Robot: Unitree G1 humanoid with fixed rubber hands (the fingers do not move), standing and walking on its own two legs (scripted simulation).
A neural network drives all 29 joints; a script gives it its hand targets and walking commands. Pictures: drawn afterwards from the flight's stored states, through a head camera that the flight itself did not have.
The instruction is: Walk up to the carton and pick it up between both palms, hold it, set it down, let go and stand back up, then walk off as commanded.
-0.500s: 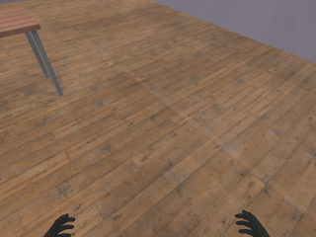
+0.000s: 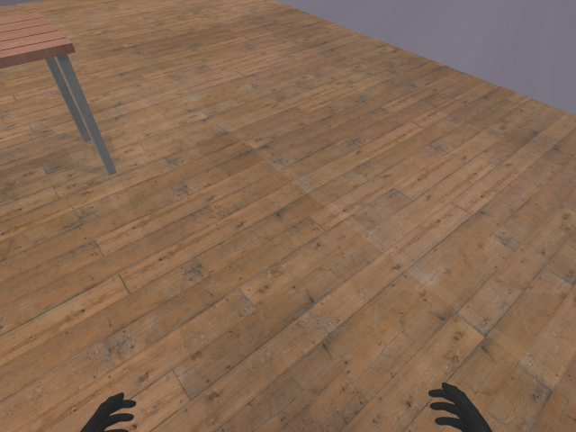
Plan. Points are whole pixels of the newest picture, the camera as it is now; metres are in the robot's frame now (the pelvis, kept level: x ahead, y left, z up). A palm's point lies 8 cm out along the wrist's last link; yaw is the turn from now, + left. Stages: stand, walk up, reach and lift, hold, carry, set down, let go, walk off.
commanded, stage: stand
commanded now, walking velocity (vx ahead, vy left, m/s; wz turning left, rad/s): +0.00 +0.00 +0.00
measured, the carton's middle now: out of the picture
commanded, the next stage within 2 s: none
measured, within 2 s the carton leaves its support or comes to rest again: neither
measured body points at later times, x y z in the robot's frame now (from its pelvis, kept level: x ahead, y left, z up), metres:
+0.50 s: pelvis +0.00 +0.00 +0.00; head -0.01 +0.01 +0.45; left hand +0.15 +0.28 -0.09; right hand +0.15 -0.25 -0.08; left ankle +0.03 +0.11 -0.72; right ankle +0.04 -0.13 -0.72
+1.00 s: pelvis +0.00 +0.00 +0.00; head -0.01 +0.01 +0.45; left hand +0.14 +0.29 -0.09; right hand +0.15 -0.25 -0.09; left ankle +0.03 +0.11 -0.72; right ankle +0.04 -0.13 -0.72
